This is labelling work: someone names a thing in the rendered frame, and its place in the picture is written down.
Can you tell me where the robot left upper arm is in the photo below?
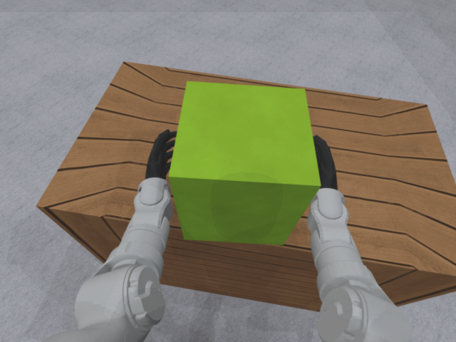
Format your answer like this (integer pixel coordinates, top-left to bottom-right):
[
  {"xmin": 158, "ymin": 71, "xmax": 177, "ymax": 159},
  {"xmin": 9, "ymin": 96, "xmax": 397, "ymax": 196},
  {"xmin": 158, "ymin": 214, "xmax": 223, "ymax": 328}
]
[{"xmin": 42, "ymin": 264, "xmax": 165, "ymax": 342}]

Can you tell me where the carton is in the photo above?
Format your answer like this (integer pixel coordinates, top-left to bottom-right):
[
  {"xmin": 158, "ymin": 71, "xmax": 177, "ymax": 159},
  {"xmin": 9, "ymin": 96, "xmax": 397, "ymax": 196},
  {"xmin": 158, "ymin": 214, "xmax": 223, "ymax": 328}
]
[{"xmin": 168, "ymin": 81, "xmax": 321, "ymax": 245}]

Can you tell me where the robot right upper arm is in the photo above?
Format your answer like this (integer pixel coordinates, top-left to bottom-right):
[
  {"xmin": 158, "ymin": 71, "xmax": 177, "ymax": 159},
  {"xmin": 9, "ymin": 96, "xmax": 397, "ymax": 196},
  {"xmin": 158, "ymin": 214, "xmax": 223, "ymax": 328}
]
[{"xmin": 316, "ymin": 285, "xmax": 413, "ymax": 342}]

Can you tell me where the left robot forearm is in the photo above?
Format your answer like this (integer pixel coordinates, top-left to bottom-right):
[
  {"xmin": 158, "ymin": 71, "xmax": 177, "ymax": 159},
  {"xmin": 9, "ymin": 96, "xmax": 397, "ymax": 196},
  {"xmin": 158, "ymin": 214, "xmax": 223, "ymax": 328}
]
[{"xmin": 74, "ymin": 177, "xmax": 173, "ymax": 327}]

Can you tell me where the right robot forearm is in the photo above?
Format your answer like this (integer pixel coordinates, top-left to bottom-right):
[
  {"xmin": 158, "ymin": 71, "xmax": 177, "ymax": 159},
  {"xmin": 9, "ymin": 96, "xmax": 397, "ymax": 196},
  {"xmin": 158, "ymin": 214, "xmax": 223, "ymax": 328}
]
[{"xmin": 307, "ymin": 188, "xmax": 395, "ymax": 305}]

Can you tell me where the pedestal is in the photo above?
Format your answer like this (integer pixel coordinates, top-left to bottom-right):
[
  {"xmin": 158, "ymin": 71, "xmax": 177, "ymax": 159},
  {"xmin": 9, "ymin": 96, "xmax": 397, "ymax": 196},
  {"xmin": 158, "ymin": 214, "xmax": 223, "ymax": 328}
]
[{"xmin": 36, "ymin": 61, "xmax": 456, "ymax": 312}]

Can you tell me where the robot right hand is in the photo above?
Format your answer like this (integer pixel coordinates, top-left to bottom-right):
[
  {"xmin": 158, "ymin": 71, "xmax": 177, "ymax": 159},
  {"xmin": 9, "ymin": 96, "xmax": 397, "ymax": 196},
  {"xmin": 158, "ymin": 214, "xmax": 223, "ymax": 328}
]
[{"xmin": 313, "ymin": 135, "xmax": 338, "ymax": 190}]

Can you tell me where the robot left hand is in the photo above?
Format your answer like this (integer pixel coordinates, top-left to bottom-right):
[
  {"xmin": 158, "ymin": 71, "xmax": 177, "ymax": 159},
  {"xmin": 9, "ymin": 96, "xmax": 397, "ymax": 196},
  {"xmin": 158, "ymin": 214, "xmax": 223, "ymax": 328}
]
[{"xmin": 145, "ymin": 130, "xmax": 177, "ymax": 180}]

